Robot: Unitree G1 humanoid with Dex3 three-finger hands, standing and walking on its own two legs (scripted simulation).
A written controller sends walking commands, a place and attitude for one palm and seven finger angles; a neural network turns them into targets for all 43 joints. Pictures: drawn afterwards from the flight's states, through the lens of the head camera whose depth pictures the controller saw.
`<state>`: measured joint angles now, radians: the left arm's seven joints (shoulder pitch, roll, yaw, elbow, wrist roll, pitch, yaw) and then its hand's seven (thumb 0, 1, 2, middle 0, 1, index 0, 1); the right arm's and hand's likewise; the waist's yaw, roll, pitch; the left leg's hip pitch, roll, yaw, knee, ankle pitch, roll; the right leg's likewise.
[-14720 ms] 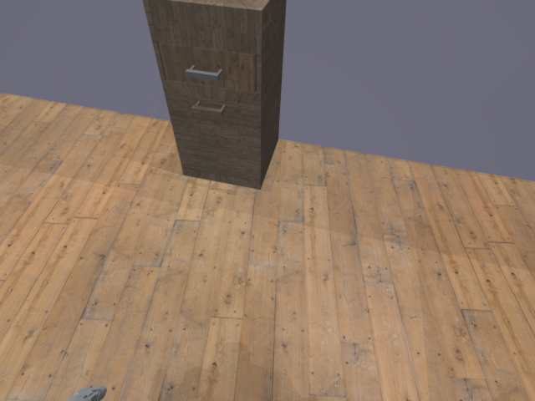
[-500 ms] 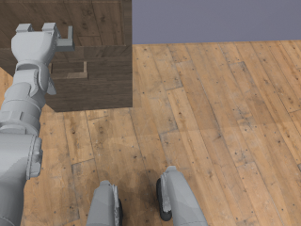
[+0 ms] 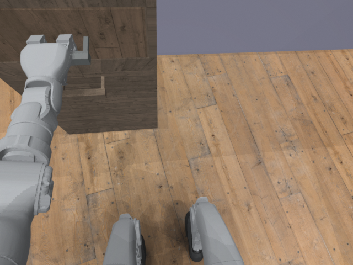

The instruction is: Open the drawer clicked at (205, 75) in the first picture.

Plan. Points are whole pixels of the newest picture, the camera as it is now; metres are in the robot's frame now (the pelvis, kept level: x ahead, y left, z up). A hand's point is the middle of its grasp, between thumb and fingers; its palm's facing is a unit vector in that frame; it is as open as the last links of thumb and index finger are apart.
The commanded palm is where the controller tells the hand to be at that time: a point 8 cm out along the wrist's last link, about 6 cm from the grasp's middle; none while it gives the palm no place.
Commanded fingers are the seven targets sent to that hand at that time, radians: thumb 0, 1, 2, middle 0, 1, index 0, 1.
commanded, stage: close the thumb around the handle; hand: left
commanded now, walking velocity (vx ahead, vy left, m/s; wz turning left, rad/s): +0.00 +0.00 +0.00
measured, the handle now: (59, 50) +0.60 +0.21 +0.00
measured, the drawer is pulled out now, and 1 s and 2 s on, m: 0.00 0.06 0.17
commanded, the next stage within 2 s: pull the drawer open in 0.12 s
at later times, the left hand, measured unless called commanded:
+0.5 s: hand (60, 80) +0.54 +0.21 -0.02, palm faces -0.06 -0.02 -1.00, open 5.6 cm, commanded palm +0.49 +0.20 +0.03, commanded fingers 0.00 0.90 0.90 -0.40 -1.35 -0.40 -1.35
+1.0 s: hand (59, 102) +0.48 +0.21 -0.02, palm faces -0.05 -0.04 -1.00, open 5.6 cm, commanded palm +0.44 +0.21 +0.03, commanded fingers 0.00 0.90 0.90 -0.40 -1.35 -0.40 -1.35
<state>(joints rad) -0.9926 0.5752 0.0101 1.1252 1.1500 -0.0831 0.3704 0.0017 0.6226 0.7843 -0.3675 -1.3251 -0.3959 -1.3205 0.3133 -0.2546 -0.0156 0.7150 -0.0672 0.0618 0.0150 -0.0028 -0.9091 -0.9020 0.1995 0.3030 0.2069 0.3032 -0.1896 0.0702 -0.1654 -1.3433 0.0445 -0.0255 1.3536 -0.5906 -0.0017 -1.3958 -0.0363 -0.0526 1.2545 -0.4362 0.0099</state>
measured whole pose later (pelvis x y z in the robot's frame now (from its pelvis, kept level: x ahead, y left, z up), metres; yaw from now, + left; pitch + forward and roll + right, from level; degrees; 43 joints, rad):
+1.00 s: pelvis +0.04 +0.00 +0.04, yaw -1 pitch +29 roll -1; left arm -0.56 0.38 0.00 0.86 1.15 -0.07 0.52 0.01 0.74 0.78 -0.29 -1.35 -0.38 -1.35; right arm 0.22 -0.25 -0.06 0.69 -0.06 0.12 0.02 0.00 -0.91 -0.90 0.20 0.30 0.21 0.30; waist -0.08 0.04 -0.19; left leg -1.07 0.04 0.03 1.17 -0.60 0.00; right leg -1.16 -0.03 -0.01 1.13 -0.46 0.02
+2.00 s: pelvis +0.03 -0.01 +0.04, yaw -1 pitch +23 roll +1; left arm -0.14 0.31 -0.03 0.56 1.16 -0.03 0.58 0.01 0.73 0.77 -0.29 -1.33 -0.38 -1.33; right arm 0.16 -0.24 -0.05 0.66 -0.06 0.09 -0.01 0.00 -0.91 -0.90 0.20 0.30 0.21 0.30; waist -0.03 0.03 -0.19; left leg -0.97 0.04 0.03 1.16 -0.59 -0.02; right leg -1.08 -0.02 0.01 1.14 -0.46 0.00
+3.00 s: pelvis +0.04 -0.02 +0.03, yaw -1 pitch +22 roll +1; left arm 0.32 0.29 -0.03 0.19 1.16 -0.05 0.63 0.02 0.73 0.78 -0.26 -1.29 -0.38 -1.32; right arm 0.09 -0.22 -0.04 0.60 -0.07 0.05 0.00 0.01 -0.91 -0.90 0.20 0.30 0.21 0.30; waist 0.00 0.01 -0.20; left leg -0.95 0.05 0.03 1.20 -0.63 -0.03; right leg -1.08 -0.01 0.01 1.21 -0.51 -0.01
